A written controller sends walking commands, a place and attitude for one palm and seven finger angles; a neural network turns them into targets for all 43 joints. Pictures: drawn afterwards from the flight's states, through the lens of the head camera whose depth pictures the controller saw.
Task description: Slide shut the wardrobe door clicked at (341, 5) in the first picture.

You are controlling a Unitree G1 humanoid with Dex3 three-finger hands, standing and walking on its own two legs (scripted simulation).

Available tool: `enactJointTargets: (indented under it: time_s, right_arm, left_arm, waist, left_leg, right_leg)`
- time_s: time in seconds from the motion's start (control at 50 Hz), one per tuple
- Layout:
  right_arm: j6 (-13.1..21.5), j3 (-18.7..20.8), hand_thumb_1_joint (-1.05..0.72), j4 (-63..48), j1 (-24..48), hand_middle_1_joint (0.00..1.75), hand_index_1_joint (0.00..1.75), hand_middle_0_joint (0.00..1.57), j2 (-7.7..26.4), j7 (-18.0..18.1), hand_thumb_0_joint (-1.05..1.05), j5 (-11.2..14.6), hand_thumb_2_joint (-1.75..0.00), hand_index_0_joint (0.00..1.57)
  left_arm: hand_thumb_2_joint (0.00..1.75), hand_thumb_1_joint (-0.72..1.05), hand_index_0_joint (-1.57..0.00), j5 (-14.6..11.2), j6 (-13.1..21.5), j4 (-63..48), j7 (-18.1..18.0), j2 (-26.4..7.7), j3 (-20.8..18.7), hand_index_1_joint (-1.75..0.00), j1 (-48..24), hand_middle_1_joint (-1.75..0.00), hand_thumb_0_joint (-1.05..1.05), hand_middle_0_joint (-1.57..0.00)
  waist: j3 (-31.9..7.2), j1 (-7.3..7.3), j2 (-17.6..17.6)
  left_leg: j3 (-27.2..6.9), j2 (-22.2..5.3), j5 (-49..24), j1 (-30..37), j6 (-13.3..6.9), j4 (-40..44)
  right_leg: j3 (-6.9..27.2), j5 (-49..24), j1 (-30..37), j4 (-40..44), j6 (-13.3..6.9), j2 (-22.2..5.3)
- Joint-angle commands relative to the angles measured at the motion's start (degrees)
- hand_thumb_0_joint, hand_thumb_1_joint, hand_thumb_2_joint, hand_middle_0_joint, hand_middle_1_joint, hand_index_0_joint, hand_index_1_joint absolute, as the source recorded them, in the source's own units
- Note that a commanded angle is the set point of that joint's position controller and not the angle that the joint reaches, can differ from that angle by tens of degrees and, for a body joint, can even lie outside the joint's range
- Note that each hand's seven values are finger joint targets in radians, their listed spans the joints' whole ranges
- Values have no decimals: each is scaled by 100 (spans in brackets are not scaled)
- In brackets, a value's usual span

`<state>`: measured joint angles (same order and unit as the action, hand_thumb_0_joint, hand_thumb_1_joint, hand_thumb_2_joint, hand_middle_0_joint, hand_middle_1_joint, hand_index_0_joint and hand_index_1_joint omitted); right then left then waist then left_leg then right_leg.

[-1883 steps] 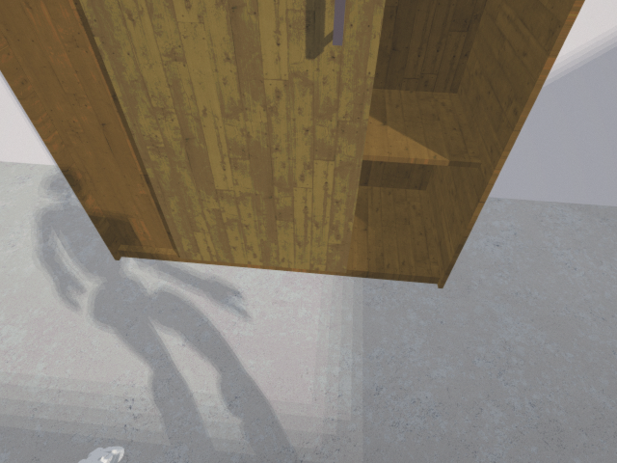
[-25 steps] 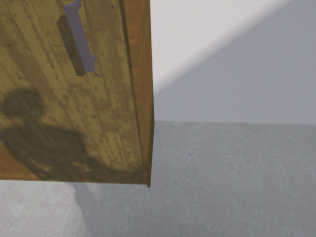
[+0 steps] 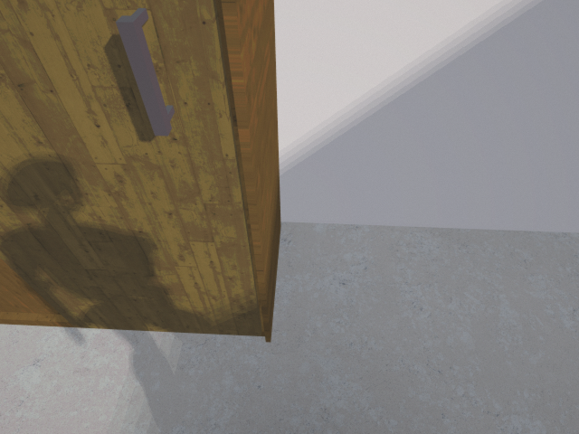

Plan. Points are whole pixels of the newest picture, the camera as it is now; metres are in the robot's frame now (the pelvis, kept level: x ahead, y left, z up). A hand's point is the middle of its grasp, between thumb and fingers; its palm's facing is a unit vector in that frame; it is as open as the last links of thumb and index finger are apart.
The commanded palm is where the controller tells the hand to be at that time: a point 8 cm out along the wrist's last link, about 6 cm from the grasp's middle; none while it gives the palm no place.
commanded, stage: come to a stop and stand still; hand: left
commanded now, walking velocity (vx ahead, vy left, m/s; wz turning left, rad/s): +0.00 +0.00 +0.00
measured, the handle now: (152, 75) +0.52 +0.23 +0.24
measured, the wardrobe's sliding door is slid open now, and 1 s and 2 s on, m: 0.01 0.01 0.01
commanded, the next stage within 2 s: look again from close up in 0.48 s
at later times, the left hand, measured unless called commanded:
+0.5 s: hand out of the picture +0.01 +0.17 -0.18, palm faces +0.03 -0.98 -0.19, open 7.4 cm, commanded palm none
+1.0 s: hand out of the picture +0.02 +0.17 -0.17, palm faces +0.03 -0.98 -0.19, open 7.4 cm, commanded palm none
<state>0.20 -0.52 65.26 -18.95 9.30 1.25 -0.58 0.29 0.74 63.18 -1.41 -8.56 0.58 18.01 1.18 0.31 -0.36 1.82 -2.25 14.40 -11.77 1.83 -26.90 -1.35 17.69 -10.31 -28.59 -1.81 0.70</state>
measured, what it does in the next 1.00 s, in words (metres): stands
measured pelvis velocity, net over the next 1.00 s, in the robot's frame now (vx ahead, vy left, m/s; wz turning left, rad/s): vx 0.02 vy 0.00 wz -0.01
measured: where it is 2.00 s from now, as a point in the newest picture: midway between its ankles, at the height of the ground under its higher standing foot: outside the picture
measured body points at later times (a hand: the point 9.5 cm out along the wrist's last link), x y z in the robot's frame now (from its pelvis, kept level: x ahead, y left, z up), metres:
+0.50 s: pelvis +0.02 +0.01 +0.00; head +0.02 +0.00 +0.45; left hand +0.01 +0.23 -0.16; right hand +0.01 -0.21 -0.16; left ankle +0.00 +0.14 -0.74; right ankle -0.03 -0.10 -0.74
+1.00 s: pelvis +0.02 +0.00 +0.00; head +0.03 +0.00 +0.45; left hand +0.02 +0.23 -0.16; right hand +0.02 -0.21 -0.16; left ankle +0.00 +0.14 -0.74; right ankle -0.03 -0.10 -0.74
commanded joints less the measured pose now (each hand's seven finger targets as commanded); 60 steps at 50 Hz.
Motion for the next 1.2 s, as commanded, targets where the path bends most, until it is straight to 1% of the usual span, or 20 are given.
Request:
enactJointTargets:
  time_s: [0.0,0.02,0.12,0.18,0.26,0.28,0.38,0.5,0.54,0.7,0.74,0.78,0.82,0.88,0.9,0.96,1.0,1.04,1.1,1.18]
  right_arm:
    - [117,65,-90,-156,-170,30,30,20,398,49,0,-15,-90,20]
    - [111,66,-90,-122,-185,30,30,20,370,50,0,-9,-90,20]
    - [144,83,-90,-81,-256,30,30,20,346,70,0,-9,-90,20]
    - [149,90,-90,-89,-221,30,30,20,335,80,0,-7,-90,20]
    - [154,110,-90,-99,-185,30,30,20,317,88,0,-7,-90,20]
    - [153,114,-90,-93,-186,30,30,20,314,92,0,-9,-90,20]
    - [150,119,-90,-111,-97,30,30,20,346,94,0,-9,-90,20]
    - [159,122,-90,-148,-16,30,30,20,398,97,0,-13,-90,20]
    - [150,127,-90,-148,-11,30,30,20,406,94,0,-9,-90,20]
    - [165,123,-90,-127,2,30,30,20,430,103,0,-15,-90,20]
    - [162,125,-90,-123,12,30,30,20,437,103,0,-10,-90,20]
    - [159,127,-90,-126,22,30,30,20,436,102,0,-11,-90,20]
    - [147,127,-90,-105,22,30,30,20,419,103,0,-7,-90,20]
    - [149,122,-90,-94,18,30,30,20,403,99,0,-12,-90,20]
    - [147,120,-90,-88,26,30,30,20,407,100,0,-12,-90,20]
    - [138,122,-90,-77,24,30,30,20,386,98,0,-13,-90,20]
    - [145,121,-90,-67,19,30,30,20,374,99,0,-14,-90,20]
    - [142,124,-90,-63,7,30,30,20,374,100,0,-11,-90,20]
    - [150,126,-90,-66,-1,30,30,20,391,106,0,-12,-90,20]
    - [150,123,-90,-45,-10,30,30,20,361,112,0,-12,-90,20]
  left_arm:
    - [90,90,-20,25,114,-100,-46,-646,-124,-30,299,-30,0,-20]
    - [90,90,-20,28,109,-81,-52,-639,-123,-30,296,-30,0,-20]
    - [90,90,-20,32,113,-48,-65,-576,-129,-30,336,-30,0,-20]
    - [90,90,-20,36,115,-37,-67,-556,-137,-30,351,-30,0,-20]
    - [90,90,-20,46,112,-24,-76,-534,-145,-30,363,-30,0,-20]
    - [90,90,-20,49,108,-33,-79,-526,-155,-30,341,-30,0,-20]
    - [90,90,-20,54,109,-32,-78,-547,-154,-30,348,-30,0,-20]
    - [90,90,-20,52,107,-37,-69,-581,-170,-30,333,-30,0,-20]
    - [90,90,-20,57,102,-40,-69,-567,-166,-30,333,-30,0,-20]
    - [90,90,-20,51,104,-46,-68,-603,-183,-30,292,-30,0,-20]
    - [90,90,-20,53,102,-50,-71,-597,-180,-30,303,-30,0,-20]
    - [90,90,-20,52,110,-41,-70,-613,-182,-30,311,-30,0,-20]
    - [90,90,-20,54,105,-49,-74,-605,-178,-30,321,-30,0,-20]
    - [90,90,-20,49,109,-46,-73,-614,-178,-30,317,-30,0,-20]
    - [90,90,-20,46,112,-36,-71,-606,-177,-30,336,-30,0,-20]
    - [90,90,-20,47,103,-39,-72,-594,-174,-30,336,-30,0,-20]
    - [90,90,-20,45,111,-34,-71,-599,-177,-30,348,-30,0,-20]
    - [90,90,-20,48,110,-35,-71,-588,-181,-30,356,-30,0,-20]
    - [90,90,-20,41,118,-36,-71,-588,-179,-30,372,-30,0,-20]
    - [90,90,-20,44,110,-27,-76,-561,-181,-30,376,-30,0,-20]
  waist:
    - [298,-51,66]
    - [341,-52,89]
    - [162,-45,-7]
    - [197,-55,74]
    - [223,-52,38]
    - [263,-38,-1]
    - [276,-42,92]
    - [204,-57,6]
    - [247,-59,90]
    - [140,-52,16]
    - [173,-63,33]
    - [104,-64,115]
    - [177,-65,164]
    - [191,-69,80]
    - [175,-69,135]
    - [257,-75,76]
    - [199,-80,89]
    - [208,-82,130]
    - [102,-68,62]
    - [191,-67,28]
  left_leg:
    - [-260,-284,-517,-85,-262,399]
    - [-271,-289,-479,-106,-262,412]
    - [-293,-338,-818,21,-290,369]
    - [-268,-336,-842,24,-287,332]
    - [-263,-354,-994,93,-299,315]
    - [-260,-363,-976,80,-300,341]
    - [-253,-365,-1053,161,-303,337]
    - [-254,-360,-1138,222,-310,336]
    - [-263,-361,-1069,208,-310,354]
    - [-270,-371,-1273,285,-309,382]
    - [-265,-381,-1320,300,-311,367]
    - [-249,-374,-1283,325,-302,359]
    - [-244,-371,-1234,307,-293,366]
    - [-248,-356,-1189,279,-286,393]
    - [-244,-360,-1163,298,-284,386]
    - [-244,-347,-1105,260,-277,397]
    - [-241,-352,-1203,296,-280,388]
    - [-235,-352,-1153,273,-270,378]
    - [-233,-362,-1252,350,-268,372]
    - [-238,-375,-1273,338,-271,402]
  right_leg:
    - [612,-727,-307,723,-109,-596]
    - [578,-653,-312,734,-102,-589]
    - [513,-1091,-199,559,-99,-567]
    - [534,-1215,-215,530,-99,-573]
    - [534,-1387,-247,495,-87,-576]
    - [517,-1349,-262,486,-88,-571]
    - [529,-1464,-281,507,-71,-590]
    - [548,-1552,-217,497,-72,-597]
    - [520,-1454,-245,524,-58,-592]
    - [511,-1644,-130,501,-65,-602]
    - [481,-1658,-144,509,-53,-602]
    - [512,-1741,-102,519,-62,-620]
    - [502,-1738,-113,540,-58,-605]
    - [522,-1695,-114,566,-64,-625]
    - [535,-1693,-121,576,-70,-626]
    - [530,-1575,-161,607,-69,-617]
    - [516,-1708,-111,596,-68,-633]
    - [518,-1652,-121,607,-63,-623]
    - [529,-1795,-84,584,-73,-625]
    - [525,-1739,-126,595,-75,-606]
